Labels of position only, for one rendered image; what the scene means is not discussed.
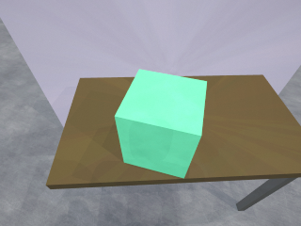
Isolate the carton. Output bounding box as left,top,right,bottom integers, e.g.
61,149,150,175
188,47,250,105
115,69,207,179

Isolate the table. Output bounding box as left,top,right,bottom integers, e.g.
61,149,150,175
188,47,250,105
46,74,301,211

